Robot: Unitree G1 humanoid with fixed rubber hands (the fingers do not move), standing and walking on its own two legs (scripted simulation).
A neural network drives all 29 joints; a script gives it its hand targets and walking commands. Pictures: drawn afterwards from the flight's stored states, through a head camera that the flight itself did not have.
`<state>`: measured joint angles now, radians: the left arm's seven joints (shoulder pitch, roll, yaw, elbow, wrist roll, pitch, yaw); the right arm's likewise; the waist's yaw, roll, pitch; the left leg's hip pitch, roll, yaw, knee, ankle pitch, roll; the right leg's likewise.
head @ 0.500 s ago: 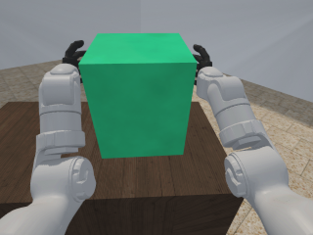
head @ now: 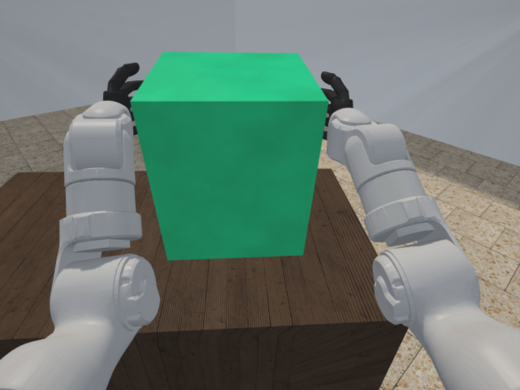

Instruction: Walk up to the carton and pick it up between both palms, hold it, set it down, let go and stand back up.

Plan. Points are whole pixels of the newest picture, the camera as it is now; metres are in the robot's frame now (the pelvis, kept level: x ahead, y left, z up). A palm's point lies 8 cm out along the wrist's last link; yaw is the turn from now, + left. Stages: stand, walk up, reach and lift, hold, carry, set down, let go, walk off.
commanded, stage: hold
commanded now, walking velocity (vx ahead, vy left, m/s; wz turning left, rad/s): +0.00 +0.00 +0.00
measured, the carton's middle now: (233, 155) +0.39 +0.01 +0.25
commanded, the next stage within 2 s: none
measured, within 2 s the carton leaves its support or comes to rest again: neither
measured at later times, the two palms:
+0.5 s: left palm (116, 115) +0.37 +0.16 +0.33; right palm (338, 121) +0.36 -0.14 +0.32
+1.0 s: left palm (118, 124) +0.37 +0.17 +0.32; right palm (336, 124) +0.36 -0.14 +0.31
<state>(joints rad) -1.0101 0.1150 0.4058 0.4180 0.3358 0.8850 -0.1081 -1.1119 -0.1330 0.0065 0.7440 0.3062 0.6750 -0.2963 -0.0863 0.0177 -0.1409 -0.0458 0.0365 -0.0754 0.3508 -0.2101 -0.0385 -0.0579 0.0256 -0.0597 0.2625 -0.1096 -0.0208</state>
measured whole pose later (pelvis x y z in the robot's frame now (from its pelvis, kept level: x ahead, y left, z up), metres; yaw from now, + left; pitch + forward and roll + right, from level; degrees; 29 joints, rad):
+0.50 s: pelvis +0.00 +0.00 +0.00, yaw +0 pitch -5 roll -1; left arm -1.03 0.13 0.41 0.45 0.33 0.87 -0.11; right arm -1.13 -0.13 0.00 0.76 0.30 0.68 -0.30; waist -0.09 0.01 -0.14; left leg -0.05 0.04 -0.08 0.35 -0.21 -0.04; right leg -0.06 0.02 -0.06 0.26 -0.11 -0.02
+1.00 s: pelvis +0.00 +0.00 +0.00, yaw +0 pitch -6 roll -1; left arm -0.98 0.11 0.39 0.40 0.33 0.88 -0.10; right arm -1.10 -0.14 0.01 0.74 0.32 0.67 -0.30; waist -0.09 0.00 -0.13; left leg -0.04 0.03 -0.07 0.35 -0.21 -0.04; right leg -0.05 0.02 -0.06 0.26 -0.11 -0.02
